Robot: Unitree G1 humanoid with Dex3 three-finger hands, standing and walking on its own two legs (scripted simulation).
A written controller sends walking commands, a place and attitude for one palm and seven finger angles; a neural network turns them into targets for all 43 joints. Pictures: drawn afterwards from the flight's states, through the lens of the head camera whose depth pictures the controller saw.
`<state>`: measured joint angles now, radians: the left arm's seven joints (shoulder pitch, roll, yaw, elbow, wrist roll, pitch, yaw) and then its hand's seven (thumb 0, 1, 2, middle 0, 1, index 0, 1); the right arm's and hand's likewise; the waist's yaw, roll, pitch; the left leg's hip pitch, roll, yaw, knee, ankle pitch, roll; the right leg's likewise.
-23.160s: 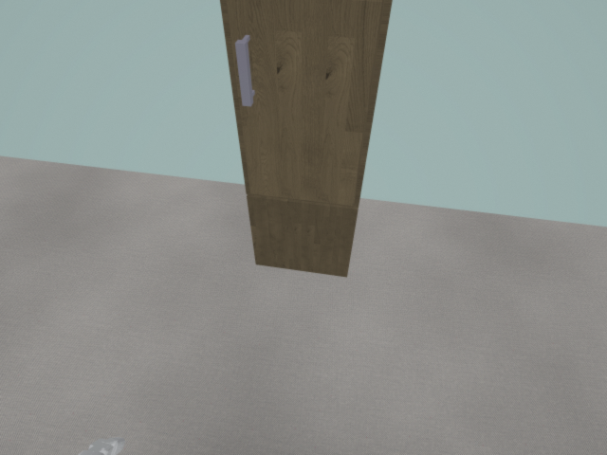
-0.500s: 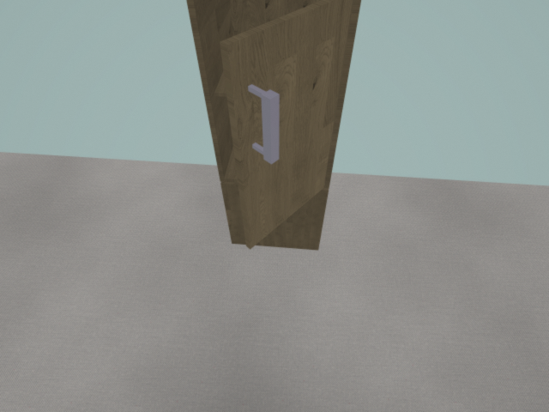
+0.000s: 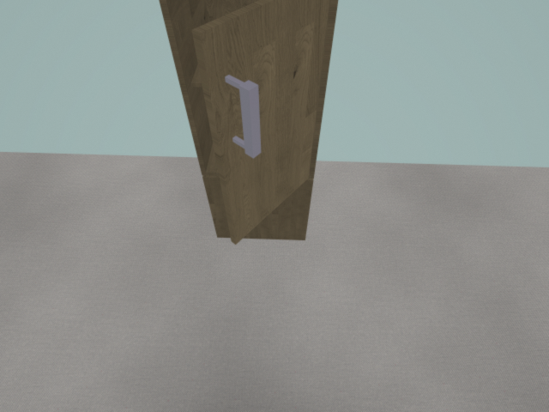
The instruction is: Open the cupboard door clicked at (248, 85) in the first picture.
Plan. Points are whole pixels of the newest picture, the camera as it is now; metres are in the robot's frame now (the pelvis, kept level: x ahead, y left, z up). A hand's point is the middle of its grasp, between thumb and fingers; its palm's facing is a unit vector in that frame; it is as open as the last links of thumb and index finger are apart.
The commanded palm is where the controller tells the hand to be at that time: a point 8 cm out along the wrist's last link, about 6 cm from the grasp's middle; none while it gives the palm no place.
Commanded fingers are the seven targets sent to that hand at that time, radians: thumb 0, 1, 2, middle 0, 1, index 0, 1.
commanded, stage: walk to a spot facing it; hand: left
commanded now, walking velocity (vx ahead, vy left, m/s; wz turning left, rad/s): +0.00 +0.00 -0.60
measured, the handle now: (242, 117) +0.59 +0.10 +0.09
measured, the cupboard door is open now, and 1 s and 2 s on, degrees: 51 51 51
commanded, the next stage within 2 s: none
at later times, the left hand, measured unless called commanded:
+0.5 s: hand out of the picture +0.11 +0.15 -0.16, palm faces -0.20 -0.93 -0.32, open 7.4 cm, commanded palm none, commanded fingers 0.00 0.90 0.90 -0.20 -0.30 -0.20 -0.30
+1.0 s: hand (210, 361) +0.22 +0.14 -0.17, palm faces -0.49 -0.84 -0.23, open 7.4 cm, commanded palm none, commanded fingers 0.00 0.90 0.90 -0.20 -0.30 -0.20 -0.30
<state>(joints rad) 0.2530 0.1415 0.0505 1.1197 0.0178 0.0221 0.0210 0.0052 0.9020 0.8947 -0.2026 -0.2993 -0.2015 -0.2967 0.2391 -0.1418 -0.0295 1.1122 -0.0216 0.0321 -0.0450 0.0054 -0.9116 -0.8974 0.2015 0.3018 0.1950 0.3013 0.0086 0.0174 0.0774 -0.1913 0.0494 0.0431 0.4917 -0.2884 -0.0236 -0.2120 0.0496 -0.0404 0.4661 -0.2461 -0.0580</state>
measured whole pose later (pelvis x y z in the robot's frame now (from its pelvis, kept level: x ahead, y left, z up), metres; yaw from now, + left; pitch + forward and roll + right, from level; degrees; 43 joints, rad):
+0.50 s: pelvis +0.00 -0.04 +0.00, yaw -16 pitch +1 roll +2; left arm 0.19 0.21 0.08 0.95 0.03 0.02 0.02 0.00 0.90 0.89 -0.20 -0.30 -0.20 -0.30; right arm 0.09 -0.23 -0.07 0.94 -0.01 0.06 -0.02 0.01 -0.91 -0.90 0.20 0.30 0.19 0.30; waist 0.03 0.02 0.13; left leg -0.47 0.06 0.03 1.10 -0.46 -0.07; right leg -0.27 0.04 0.05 0.55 -0.29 -0.06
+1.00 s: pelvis +0.04 -0.01 +0.00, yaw -33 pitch +2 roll -2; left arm 0.17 0.28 0.10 0.90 0.03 0.05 -0.02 0.01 0.90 0.90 -0.20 -0.30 -0.20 -0.30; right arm 0.18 -0.18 -0.02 0.88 -0.03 0.01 -0.04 0.01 -0.91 -0.90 0.20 0.30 0.20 0.30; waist 0.03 -0.03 0.12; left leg -0.23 0.09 0.10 0.49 -0.28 -0.01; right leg -0.50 0.00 0.00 1.09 -0.45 0.06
